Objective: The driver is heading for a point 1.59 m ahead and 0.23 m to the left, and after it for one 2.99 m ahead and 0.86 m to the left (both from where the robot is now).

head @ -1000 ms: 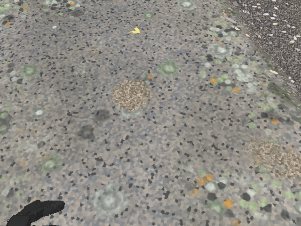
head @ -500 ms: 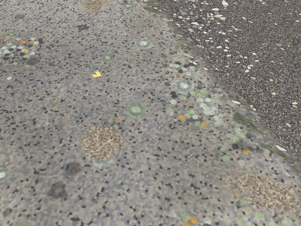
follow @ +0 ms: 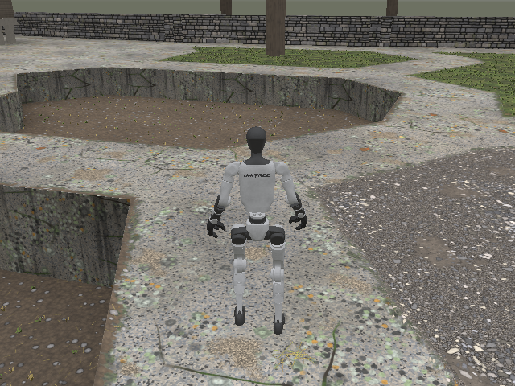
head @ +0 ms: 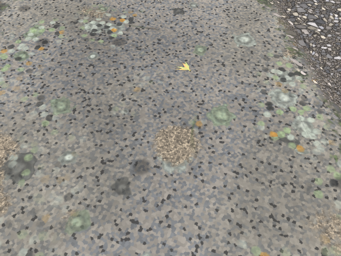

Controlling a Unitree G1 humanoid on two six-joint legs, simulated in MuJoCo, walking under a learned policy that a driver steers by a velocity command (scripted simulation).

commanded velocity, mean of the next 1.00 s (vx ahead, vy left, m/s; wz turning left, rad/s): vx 0.30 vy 0.00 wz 0.42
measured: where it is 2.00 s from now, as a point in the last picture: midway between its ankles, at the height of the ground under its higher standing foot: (110, 176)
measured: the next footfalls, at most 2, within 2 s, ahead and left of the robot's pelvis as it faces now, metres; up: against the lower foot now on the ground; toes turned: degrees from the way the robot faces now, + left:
left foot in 0.08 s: +0.05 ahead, +0.13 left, +0.00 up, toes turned +5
right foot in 0.56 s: +0.16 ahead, -0.06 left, +0.00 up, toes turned +25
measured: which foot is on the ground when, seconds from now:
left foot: up 0.00-0.06, down 0.08-0.56, up 0.58-0.96, down 0.98-1.00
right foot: down 0.00-0.08, up 0.10-0.54, down 0.56-1.00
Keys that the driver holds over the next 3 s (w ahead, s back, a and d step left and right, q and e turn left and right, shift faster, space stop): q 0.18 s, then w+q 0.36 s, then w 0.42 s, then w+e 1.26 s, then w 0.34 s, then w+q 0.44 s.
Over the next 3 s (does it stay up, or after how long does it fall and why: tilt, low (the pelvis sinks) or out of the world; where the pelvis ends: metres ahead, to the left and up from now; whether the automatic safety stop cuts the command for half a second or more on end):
stays up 1.27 0.15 0.00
